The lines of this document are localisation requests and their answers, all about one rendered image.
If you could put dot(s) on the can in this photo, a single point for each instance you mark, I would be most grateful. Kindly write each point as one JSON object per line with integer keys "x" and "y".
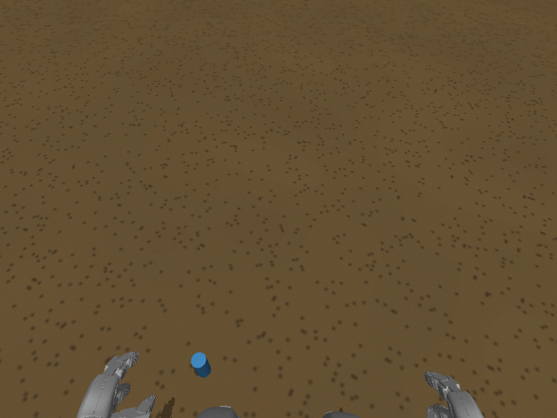
{"x": 201, "y": 364}

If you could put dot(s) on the left robot hand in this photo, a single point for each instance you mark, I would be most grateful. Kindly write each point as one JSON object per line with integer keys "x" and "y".
{"x": 104, "y": 393}

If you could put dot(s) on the right robot hand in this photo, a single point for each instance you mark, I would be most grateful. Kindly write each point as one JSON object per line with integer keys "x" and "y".
{"x": 460, "y": 403}

